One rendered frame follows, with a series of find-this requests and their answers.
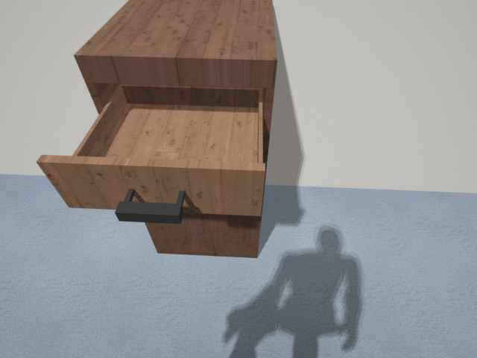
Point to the handle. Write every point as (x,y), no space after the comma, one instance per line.
(131,211)

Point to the drawer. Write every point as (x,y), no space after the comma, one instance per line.
(159,140)

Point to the cabinet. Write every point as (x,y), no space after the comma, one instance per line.
(197,43)

